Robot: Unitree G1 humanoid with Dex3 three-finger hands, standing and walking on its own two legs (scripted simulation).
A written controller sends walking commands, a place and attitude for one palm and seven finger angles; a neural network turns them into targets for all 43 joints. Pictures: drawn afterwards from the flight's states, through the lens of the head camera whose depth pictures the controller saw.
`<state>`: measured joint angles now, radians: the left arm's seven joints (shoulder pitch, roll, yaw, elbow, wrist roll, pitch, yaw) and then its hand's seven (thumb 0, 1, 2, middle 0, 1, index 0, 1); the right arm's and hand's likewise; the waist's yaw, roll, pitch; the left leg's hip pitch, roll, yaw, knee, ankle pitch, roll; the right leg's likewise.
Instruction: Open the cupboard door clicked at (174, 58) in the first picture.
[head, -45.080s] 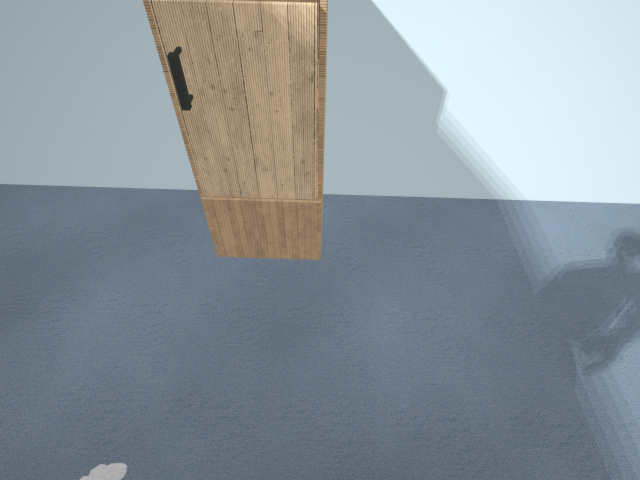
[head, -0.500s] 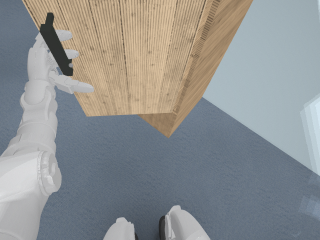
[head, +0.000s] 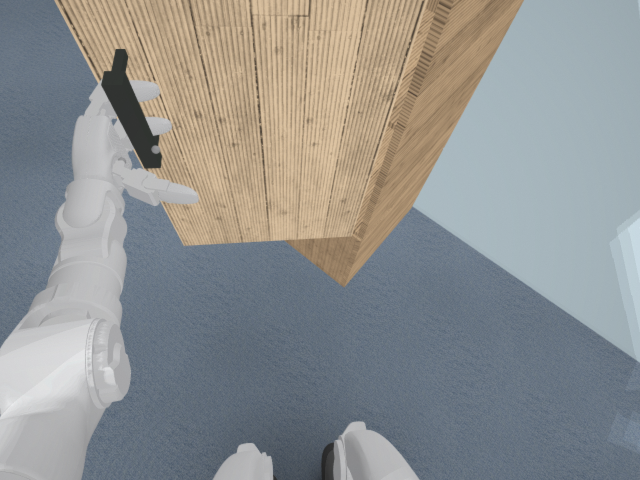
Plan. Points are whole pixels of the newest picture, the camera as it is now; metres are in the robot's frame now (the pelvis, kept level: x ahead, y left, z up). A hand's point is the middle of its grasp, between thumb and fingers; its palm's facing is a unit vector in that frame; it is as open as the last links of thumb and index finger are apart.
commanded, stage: close the thumb around the handle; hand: left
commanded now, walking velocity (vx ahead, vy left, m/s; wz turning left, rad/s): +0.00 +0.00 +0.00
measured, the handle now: (137, 113) +0.56 +0.19 +0.07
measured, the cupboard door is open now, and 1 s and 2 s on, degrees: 45 46 90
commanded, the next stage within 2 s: pull the door open along its arc in 0.76 s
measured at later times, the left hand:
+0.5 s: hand (154, 147) +0.51 +0.17 +0.07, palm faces +0.01 -1.00 -0.02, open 8.9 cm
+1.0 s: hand (155, 146) +0.51 +0.17 +0.07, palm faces +0.00 -1.00 -0.01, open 5.5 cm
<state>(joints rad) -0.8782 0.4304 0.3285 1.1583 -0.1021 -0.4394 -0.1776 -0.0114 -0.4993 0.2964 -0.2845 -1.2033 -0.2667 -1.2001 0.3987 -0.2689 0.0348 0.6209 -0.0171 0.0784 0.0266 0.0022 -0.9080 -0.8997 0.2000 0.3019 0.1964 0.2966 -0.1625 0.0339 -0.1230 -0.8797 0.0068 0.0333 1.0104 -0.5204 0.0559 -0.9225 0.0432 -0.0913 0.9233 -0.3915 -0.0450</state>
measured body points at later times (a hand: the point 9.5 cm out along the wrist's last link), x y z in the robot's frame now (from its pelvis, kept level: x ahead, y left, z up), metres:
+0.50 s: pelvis -0.01 +0.01 -0.01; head +0.12 +0.02 +0.42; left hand +0.50 +0.22 +0.07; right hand -0.02 -0.25 -0.12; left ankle -0.03 +0.08 -0.67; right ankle +0.02 -0.10 -0.67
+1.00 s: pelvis -0.01 +0.01 +0.00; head +0.12 +0.02 +0.43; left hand +0.50 +0.22 +0.07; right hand -0.02 -0.25 -0.12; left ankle -0.03 +0.08 -0.67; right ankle +0.02 -0.10 -0.67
